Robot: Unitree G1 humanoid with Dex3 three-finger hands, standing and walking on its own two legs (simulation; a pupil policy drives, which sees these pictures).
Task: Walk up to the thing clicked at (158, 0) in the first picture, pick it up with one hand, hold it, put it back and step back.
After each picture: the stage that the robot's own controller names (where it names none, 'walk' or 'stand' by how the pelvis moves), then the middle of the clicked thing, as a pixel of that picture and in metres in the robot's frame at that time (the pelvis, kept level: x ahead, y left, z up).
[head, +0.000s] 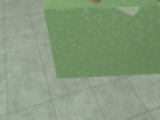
stand; out of the picture +1.05 -0.54 +0.10
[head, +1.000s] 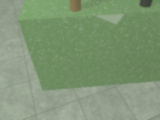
walk; out of the picture +0.98 -0.34 +0.12
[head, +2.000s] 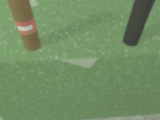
walk; (138, 18) +0.60 -0.18 +0.11
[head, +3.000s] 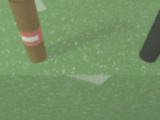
stand; out of the picture +0.47 -0.26 +0.13
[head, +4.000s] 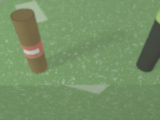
stand; (155, 44) +0.47 -0.25 +0.09
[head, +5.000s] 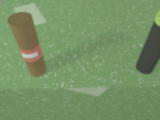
stand; (154, 45) +0.46 -0.24 +0.09
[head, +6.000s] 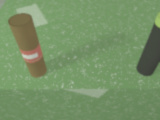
stand; (155, 47) +0.45 -0.24 +0.09
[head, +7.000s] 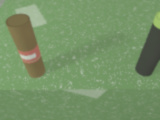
stand; (153, 47) +0.45 -0.24 +0.09
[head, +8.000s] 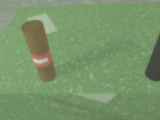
rise first; out of the picture +0.44 -0.26 +0.10
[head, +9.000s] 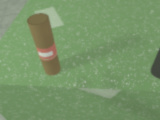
go down; out of the picture +0.45 -0.26 +0.10
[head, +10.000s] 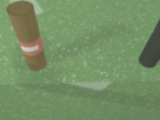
go down; out of the picture +0.45 -0.28 +0.10
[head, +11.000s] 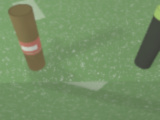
go down; (153, 40) +0.47 -0.27 +0.10
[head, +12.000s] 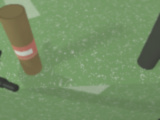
close in; (158, 40) +0.45 -0.26 +0.11
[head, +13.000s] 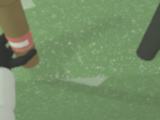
close; (159, 29) +0.46 -0.26 +0.14
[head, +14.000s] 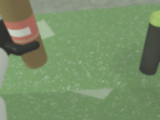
lift; (154, 46) +0.47 -0.26 +0.11
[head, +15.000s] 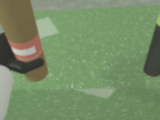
hold; (159, 47) +0.47 -0.27 +0.11
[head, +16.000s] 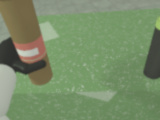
hold; (159, 50) +0.47 -0.27 +0.10
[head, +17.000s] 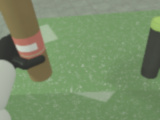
crouch; (155, 50) +0.47 -0.27 +0.10
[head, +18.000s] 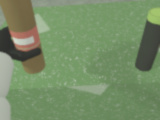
crouch; (150, 43) +0.48 -0.26 +0.11
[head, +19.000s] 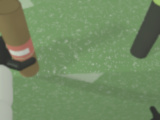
lower; (151, 28) +0.48 -0.26 +0.13
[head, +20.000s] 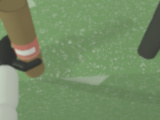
lower; out of the picture +0.46 -0.26 +0.14
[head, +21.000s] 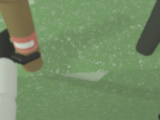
lower; (157, 23) +0.48 -0.26 +0.14
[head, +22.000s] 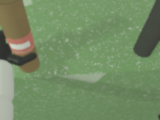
lower; (155, 26) +0.47 -0.26 +0.14
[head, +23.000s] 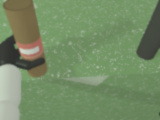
draw back; (158, 28) +0.46 -0.26 +0.13
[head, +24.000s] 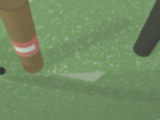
withdraw; (155, 25) +0.47 -0.26 +0.14
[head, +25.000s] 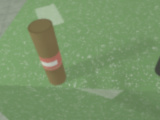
sink last; out of the picture +0.44 -0.26 +0.11
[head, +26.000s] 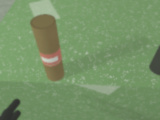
stand; out of the picture +0.45 -0.27 +0.10
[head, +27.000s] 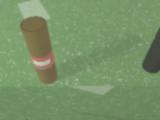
stand; out of the picture +0.45 -0.26 +0.10
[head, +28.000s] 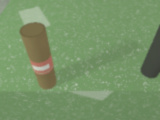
stand; out of the picture +0.44 -0.26 +0.10
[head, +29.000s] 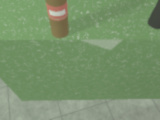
walk; out of the picture +0.61 -0.32 +0.11
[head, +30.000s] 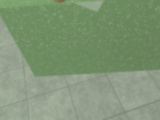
walk; out of the picture +0.98 -0.25 +0.11
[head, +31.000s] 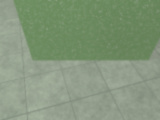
stand; out of the picture +1.27 -0.27 +0.11
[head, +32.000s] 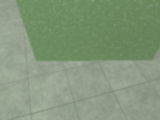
stand; out of the picture +1.25 -0.28 +0.09
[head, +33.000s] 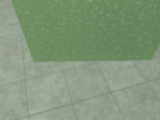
stand; out of the picture +1.23 -0.27 +0.09
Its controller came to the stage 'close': yes
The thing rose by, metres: 0.00
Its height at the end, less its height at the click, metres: +0.00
